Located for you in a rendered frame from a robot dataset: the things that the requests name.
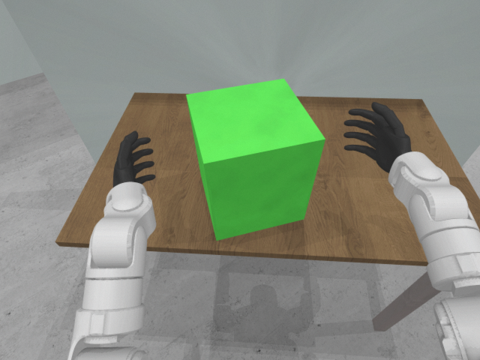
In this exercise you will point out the table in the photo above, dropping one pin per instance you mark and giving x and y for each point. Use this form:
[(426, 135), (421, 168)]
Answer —
[(352, 214)]

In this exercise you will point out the carton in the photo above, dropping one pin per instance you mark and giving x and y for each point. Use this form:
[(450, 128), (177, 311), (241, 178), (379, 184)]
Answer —
[(258, 152)]

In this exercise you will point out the robot left hand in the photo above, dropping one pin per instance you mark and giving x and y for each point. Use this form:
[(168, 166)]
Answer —
[(125, 170)]

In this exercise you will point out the robot left forearm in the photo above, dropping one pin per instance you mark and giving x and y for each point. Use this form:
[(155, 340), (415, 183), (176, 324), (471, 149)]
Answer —
[(112, 305)]

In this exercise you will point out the robot right upper arm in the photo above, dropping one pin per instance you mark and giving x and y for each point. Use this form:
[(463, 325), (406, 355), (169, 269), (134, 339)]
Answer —
[(458, 327)]

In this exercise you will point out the robot right hand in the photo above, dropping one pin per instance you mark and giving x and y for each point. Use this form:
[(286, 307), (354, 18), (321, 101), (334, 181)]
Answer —
[(389, 138)]

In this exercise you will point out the robot right forearm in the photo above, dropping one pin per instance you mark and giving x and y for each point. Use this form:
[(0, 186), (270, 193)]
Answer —
[(443, 223)]

